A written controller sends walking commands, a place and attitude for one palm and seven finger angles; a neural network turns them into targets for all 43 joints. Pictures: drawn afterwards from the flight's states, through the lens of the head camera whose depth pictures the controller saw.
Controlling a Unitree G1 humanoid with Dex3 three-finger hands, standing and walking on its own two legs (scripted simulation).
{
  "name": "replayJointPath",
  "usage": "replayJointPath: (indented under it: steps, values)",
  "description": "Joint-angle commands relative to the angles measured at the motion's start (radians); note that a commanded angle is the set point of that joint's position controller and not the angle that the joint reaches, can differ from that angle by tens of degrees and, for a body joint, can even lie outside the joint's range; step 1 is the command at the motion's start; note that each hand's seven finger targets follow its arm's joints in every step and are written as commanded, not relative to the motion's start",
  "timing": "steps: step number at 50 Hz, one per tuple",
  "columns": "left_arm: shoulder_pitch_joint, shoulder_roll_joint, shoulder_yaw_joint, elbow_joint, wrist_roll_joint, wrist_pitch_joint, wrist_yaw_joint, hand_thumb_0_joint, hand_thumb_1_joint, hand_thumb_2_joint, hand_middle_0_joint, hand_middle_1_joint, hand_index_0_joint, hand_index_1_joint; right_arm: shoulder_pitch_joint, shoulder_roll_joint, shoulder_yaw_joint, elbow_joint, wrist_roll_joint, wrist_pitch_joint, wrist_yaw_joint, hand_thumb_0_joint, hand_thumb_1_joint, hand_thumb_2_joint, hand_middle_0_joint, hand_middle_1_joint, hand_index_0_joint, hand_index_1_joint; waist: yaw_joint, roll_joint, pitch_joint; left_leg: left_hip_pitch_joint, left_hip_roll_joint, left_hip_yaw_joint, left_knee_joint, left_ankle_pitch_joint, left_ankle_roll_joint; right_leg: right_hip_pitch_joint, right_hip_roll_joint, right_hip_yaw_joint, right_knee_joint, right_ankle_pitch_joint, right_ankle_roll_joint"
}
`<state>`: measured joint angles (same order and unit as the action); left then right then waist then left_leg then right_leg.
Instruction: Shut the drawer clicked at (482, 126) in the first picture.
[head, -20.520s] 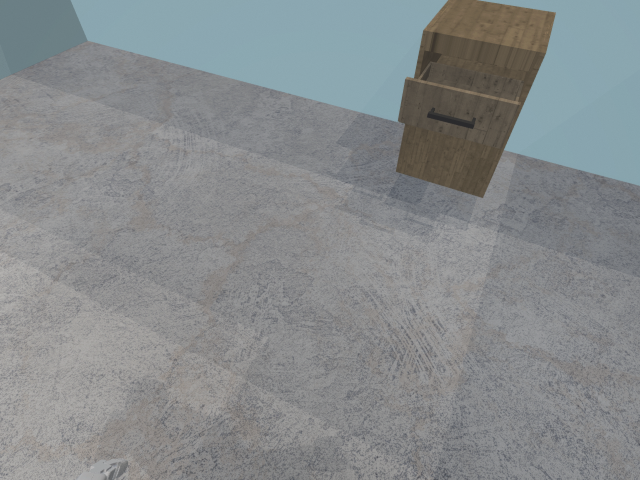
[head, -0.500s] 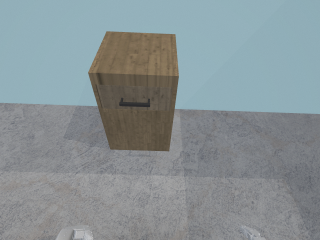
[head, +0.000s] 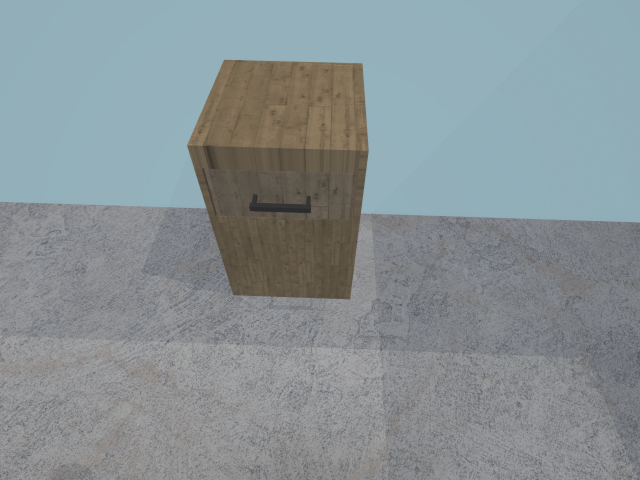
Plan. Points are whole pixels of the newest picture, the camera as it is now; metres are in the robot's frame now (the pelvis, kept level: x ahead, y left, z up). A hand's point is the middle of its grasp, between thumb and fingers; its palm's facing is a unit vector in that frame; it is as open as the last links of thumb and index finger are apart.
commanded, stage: let the arm hang, fingers relaxed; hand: left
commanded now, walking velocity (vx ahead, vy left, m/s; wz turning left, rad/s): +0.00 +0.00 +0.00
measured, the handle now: (281, 203) +0.80 +0.16 -0.26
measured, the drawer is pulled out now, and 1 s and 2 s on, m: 0.00 0.00 0.00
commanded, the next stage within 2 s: look to check the result in 0.38 s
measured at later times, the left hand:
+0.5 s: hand out of the picture -0.03 +0.13 -0.18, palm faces +0.04 -0.99 -0.16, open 7.3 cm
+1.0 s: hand out of the picture -0.01 +0.11 -0.18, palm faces +0.05 -0.99 -0.15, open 7.3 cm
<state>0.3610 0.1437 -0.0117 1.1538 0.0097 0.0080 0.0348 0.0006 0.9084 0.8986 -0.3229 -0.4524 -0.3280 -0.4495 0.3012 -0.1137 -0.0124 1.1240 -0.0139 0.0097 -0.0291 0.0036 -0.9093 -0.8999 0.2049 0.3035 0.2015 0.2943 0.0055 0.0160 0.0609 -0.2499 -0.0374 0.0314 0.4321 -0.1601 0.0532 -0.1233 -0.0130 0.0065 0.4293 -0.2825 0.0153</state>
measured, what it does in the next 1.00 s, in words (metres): stands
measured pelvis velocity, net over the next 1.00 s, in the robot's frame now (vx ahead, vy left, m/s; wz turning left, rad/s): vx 0.02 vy -0.04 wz -0.01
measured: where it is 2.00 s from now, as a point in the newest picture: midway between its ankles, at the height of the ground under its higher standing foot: outside the picture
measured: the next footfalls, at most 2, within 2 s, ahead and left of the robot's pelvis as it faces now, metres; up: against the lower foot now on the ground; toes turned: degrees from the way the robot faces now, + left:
none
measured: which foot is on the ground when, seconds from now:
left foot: down 0.00-1.00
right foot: down 0.00-1.00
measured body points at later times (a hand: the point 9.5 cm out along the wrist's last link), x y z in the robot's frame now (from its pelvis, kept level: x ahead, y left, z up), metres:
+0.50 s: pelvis +0.01 -0.02 +0.00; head +0.02 -0.02 +0.45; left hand -0.03 +0.18 -0.16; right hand -0.03 -0.22 -0.16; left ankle +0.05 +0.08 -0.74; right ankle -0.03 -0.13 -0.74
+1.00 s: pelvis +0.02 -0.04 +0.00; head +0.03 -0.04 +0.45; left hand -0.01 +0.16 -0.16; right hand +0.00 -0.24 -0.17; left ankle +0.05 +0.08 -0.74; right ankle -0.03 -0.13 -0.74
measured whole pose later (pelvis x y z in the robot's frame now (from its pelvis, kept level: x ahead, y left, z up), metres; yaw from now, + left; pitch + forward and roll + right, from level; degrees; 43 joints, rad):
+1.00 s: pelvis +0.02 -0.04 +0.00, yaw +0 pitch -2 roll +0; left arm 0.34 0.09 0.00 1.14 0.00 -0.01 0.04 0.00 0.91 0.90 -0.20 -0.30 -0.20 -0.30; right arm 0.30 -0.10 -0.02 1.14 -0.02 0.00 -0.05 0.00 -0.91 -0.90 0.20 0.30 0.20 0.29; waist 0.00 0.01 0.06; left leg -0.22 0.01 0.01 0.45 -0.20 0.00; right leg -0.09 0.04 0.00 0.43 -0.31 -0.04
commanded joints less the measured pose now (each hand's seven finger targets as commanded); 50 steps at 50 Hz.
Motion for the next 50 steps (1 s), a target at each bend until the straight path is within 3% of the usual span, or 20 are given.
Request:
replayJointPath:
  steps: [1, 11, 15, 19, 50]
  values:
    - [0.084, 0.064, 0.019, -0.013, 0.003, -0.015, 0.009, 0.000, 0.900, 0.900, -0.200, -0.300, -0.200, -0.300, 0.090, -0.095, -0.020, -0.012, 0.001, -0.015, -0.011, 0.000, -0.900, -0.900, 0.200, 0.300, 0.200, 0.300, -0.010, -0.018, 0.044, 0.053, 0.122, -0.145, -0.114, -0.075, 0.005, -0.138, -0.057, 0.056, -0.090, 0.000, -0.063]
    - [0.080, 0.036, 0.028, -0.024, 0.003, -0.019, 0.011, 0.000, 0.900, 0.900, -0.200, -0.300, -0.200, -0.300, 0.115, -0.068, -0.022, -0.010, -0.002, -0.018, -0.013, 0.000, -0.900, -0.900, 0.200, 0.300, 0.200, 0.300, -0.011, 0.010, 0.068, 0.024, 0.111, -0.130, -0.102, -0.085, 0.000, -0.150, -0.052, 0.062, -0.087, -0.003, -0.068]
    - [0.074, 0.033, 0.030, -0.025, 0.003, -0.021, 0.011, 0.000, 0.900, 0.900, -0.200, -0.300, -0.200, -0.300, 0.122, -0.061, -0.022, -0.009, -0.002, -0.020, -0.015, 0.000, -0.900, -0.900, 0.200, 0.300, 0.200, 0.300, -0.011, -0.018, 0.066, 0.029, 0.112, -0.123, -0.086, -0.049, -0.002, -0.146, -0.053, 0.062, -0.087, 0.016, -0.069]
    - [0.084, 0.031, 0.031, -0.026, 0.001, -0.025, 0.012, 0.000, 0.900, 0.900, -0.200, -0.300, -0.200, -0.300, 0.121, -0.059, -0.023, -0.011, 0.000, -0.020, -0.017, 0.000, -0.900, -0.900, 0.200, 0.300, 0.200, 0.300, -0.010, -0.012, 0.037, 0.057, 0.111, -0.112, -0.061, 0.002, -0.003, -0.132, -0.057, 0.066, -0.094, 0.041, -0.071]
    - [0.088, 0.029, 0.031, -0.022, -0.002, -0.030, 0.017, 0.000, 0.900, 0.900, -0.200, -0.300, -0.200, -0.300, 0.102, -0.059, -0.015, 0.002, 0.002, -0.018, -0.022, 0.000, -0.900, -0.900, 0.200, 0.300, 0.200, 0.300, -0.013, -0.018, 0.050, 0.095, 0.120, -0.083, -0.031, 0.104, -0.015, -0.100, -0.058, 0.077, -0.108, 0.142, -0.072]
